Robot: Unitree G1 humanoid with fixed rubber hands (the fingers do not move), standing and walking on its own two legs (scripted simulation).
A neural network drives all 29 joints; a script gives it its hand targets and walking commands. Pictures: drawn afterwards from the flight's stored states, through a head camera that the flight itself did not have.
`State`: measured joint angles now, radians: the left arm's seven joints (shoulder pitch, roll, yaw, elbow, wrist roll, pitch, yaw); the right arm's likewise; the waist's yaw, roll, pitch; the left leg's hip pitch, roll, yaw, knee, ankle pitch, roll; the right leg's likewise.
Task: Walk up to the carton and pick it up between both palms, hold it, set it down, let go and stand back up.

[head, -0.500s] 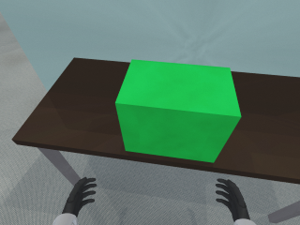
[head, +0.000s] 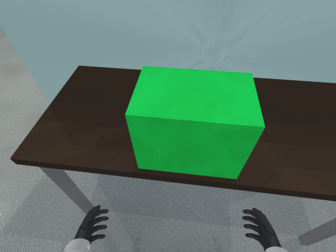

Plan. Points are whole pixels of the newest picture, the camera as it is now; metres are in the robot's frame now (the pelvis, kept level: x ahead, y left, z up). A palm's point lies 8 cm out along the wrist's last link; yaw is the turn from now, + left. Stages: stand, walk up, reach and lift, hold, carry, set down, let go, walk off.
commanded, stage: let go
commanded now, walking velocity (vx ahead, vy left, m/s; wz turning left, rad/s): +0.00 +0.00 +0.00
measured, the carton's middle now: (191, 124) +0.44 -0.04 +0.03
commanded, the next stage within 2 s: stand in 0.44 s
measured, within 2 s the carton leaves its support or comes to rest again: neither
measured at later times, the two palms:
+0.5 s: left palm (85, 244) +0.15 +0.22 -0.08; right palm (274, 246) +0.15 -0.23 -0.09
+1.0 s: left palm out of the picture +0.02 +0.26 -0.11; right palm out of the picture +0.05 -0.24 -0.12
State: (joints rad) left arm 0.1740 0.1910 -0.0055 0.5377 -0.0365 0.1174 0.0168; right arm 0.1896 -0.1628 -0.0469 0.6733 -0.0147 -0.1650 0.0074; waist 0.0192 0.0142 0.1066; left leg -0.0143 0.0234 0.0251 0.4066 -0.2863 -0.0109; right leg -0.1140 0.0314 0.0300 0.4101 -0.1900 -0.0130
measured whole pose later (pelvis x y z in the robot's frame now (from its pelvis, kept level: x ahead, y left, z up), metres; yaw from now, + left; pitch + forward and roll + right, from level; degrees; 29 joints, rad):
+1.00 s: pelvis -0.02 +0.00 -0.01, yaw +2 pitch -4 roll +0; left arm 0.36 0.24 0.01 0.78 0.01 -0.03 0.01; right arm 0.34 -0.24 -0.02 0.81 -0.01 -0.02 0.00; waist 0.00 0.01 0.02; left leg -0.14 0.00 -0.01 0.50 -0.29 0.00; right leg -0.22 0.00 -0.01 0.49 -0.20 0.00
